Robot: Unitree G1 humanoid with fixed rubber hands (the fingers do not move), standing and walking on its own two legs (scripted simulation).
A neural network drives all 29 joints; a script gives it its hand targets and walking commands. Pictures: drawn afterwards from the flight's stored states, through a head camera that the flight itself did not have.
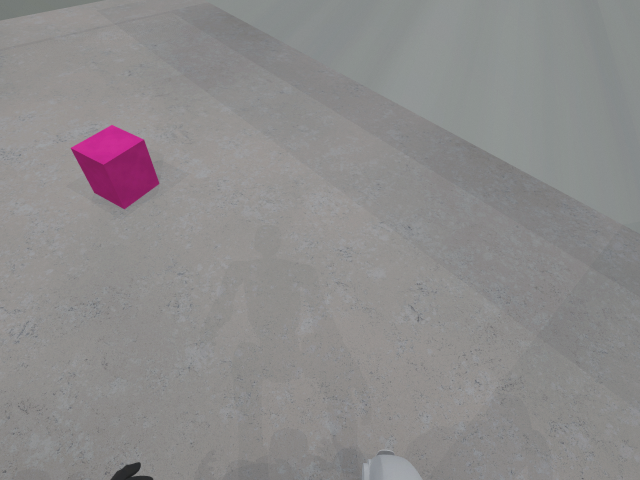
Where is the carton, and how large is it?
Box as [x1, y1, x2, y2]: [71, 125, 158, 208]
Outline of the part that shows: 111,125 71,147 71,149 94,192 117,205 125,208 158,184 158,181 143,139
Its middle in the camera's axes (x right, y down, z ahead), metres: -0.90 -0.32 +1.72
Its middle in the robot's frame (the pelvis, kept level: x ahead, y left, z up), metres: +1.47 +0.83 -0.65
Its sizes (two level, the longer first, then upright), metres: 0.210 0.200 0.250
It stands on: the floor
